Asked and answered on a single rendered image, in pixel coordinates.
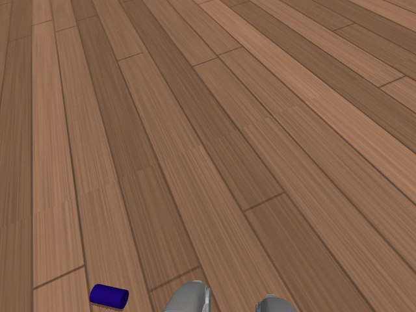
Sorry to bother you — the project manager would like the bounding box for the can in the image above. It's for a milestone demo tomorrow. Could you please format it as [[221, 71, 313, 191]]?
[[90, 284, 129, 309]]

